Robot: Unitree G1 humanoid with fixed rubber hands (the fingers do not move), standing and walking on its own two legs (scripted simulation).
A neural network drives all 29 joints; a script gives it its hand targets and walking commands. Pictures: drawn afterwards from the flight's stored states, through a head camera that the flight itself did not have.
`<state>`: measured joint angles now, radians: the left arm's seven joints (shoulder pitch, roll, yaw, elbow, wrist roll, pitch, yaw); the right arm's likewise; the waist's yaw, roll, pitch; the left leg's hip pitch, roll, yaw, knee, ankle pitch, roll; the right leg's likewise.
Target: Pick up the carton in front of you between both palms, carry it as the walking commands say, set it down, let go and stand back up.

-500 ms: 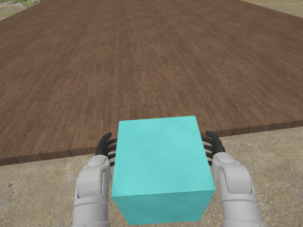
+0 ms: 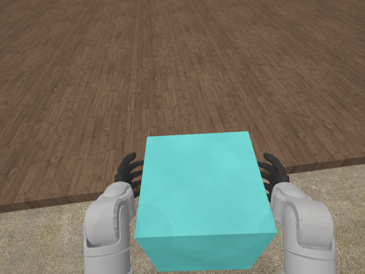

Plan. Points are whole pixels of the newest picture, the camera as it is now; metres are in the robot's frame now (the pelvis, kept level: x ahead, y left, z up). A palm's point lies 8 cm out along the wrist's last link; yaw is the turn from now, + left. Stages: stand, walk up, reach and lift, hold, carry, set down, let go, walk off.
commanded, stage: carry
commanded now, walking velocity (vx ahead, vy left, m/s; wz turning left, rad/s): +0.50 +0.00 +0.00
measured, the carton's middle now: (200, 205) +0.27 -0.01 +0.03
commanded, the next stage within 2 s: none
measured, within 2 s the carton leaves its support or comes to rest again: neither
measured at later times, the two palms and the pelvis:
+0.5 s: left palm (135, 73) +0.67 +0.15 +0.14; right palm (233, 71) +0.64 -0.15 +0.14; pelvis +0.32 +0.02 +0.00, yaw -2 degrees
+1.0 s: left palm (142, 35) +0.96 +0.16 +0.15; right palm (216, 30) +0.97 -0.14 +0.15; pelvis +0.55 +0.00 +0.01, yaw +0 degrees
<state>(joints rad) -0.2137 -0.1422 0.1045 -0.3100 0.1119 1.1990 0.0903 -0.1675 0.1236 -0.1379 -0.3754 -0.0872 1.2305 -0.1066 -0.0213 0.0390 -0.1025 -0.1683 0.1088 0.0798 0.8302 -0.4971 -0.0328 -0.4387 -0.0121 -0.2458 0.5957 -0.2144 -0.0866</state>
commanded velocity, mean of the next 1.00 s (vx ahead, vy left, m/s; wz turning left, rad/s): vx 0.24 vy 0.00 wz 0.00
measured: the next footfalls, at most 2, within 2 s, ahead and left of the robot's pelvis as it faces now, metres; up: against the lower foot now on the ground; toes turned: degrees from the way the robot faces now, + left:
left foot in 0.40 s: +0.45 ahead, +0.09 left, +0.00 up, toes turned +8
right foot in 0.80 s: +0.70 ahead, -0.07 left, +0.00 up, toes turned -9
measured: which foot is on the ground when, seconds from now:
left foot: up 0.00-0.38, down 0.40-0.82, up 0.84-1.00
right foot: down 0.00-0.42, up 0.44-0.78, down 0.80-1.00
